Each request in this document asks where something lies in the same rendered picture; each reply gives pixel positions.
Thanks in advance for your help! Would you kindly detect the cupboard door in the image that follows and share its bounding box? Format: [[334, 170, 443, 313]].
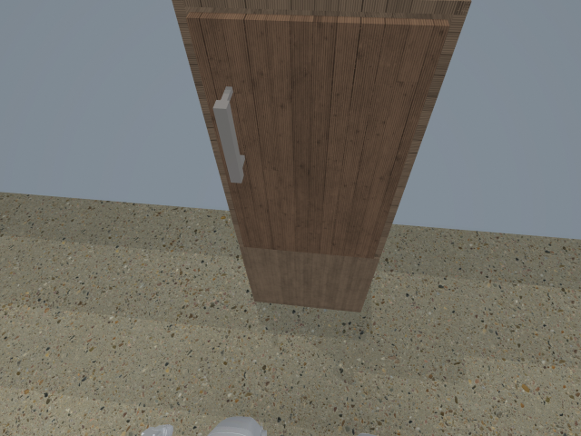
[[186, 12, 449, 259]]

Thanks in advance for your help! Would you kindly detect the left robot thigh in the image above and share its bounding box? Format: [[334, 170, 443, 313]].
[[208, 416, 267, 436]]

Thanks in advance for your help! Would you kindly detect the handle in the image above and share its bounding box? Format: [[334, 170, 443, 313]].
[[212, 86, 245, 183]]

